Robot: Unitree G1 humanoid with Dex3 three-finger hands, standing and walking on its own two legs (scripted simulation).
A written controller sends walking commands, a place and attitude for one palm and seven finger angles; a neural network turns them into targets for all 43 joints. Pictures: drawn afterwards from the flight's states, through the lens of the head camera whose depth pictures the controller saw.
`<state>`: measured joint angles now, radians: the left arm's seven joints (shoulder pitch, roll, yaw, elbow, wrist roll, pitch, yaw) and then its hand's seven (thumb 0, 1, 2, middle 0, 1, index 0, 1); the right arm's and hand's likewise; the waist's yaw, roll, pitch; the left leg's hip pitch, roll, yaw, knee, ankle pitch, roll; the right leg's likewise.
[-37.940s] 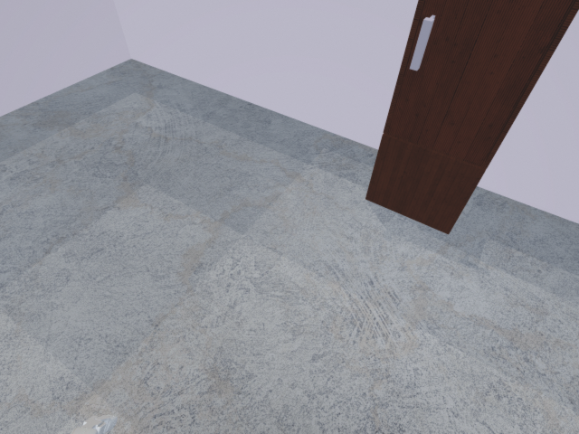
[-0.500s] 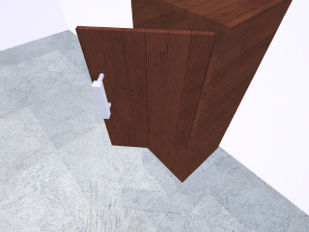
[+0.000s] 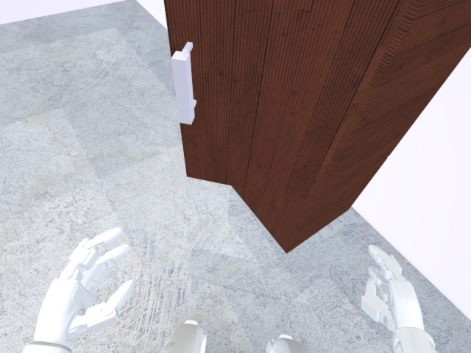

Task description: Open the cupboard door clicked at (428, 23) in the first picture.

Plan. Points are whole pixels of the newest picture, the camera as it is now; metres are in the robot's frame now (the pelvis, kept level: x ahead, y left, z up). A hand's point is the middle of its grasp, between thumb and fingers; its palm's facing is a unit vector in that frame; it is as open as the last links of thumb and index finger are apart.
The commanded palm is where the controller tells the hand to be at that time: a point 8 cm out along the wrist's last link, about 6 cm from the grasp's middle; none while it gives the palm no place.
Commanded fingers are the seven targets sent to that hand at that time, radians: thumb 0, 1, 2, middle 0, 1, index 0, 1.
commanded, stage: raise the hand with hooked fingers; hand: left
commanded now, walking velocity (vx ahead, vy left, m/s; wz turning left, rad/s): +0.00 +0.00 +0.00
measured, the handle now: (187, 84) +0.59 +0.18 +0.11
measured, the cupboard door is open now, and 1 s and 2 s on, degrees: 44 44 44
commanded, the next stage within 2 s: move the hooked fingers beside the handle in 1.60 s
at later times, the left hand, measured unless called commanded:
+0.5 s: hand (86, 243) +0.24 +0.25 +0.07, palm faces -0.06 -0.99 -0.09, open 12.1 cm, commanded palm +0.22 +0.30 +0.08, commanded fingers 0.00 -0.29 0.39 -0.28 -1.07 -0.28 -1.07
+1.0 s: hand (64, 190) +0.29 +0.29 +0.12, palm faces -0.05 -1.00 -0.08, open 13.9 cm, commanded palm +0.27 +0.34 +0.12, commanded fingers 0.00 -0.50 0.30 -0.30 -1.20 -0.30 -1.20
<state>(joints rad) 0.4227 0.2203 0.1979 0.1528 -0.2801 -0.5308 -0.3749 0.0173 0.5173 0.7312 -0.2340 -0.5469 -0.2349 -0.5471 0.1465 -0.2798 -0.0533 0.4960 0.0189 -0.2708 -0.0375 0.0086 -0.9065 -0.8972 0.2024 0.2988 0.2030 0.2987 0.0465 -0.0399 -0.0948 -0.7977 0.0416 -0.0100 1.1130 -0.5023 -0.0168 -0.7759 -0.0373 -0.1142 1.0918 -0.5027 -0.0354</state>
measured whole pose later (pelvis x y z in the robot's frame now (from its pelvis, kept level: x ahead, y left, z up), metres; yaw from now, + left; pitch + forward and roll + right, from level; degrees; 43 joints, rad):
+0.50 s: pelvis +0.00 +0.03 +0.02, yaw -1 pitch +10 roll -2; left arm 0.25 0.32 0.28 0.10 -0.31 -0.35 -0.39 0.01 -0.06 0.48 -0.27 -0.92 -0.27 -0.92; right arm 0.31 -0.28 0.01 0.58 0.03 -0.26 -0.07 0.01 -0.90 -0.90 0.21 0.30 0.21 0.30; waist -0.01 0.02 -0.08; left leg -0.75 0.03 0.01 1.03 -0.46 0.03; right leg -0.71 -0.04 -0.10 0.97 -0.43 0.01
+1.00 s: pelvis +0.02 +0.03 +0.04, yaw -1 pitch +8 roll -2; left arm 0.02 0.42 0.40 0.29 -0.35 -0.23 -0.53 -0.01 -0.48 0.30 -0.30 -1.19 -0.30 -1.19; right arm 0.27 -0.26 0.06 0.56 0.03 -0.24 -0.09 0.01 -0.90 -0.90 0.21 0.30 0.21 0.30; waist 0.01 0.02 -0.06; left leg -0.60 0.03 0.01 0.89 -0.43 0.02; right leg -0.56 -0.03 -0.10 0.83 -0.40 0.00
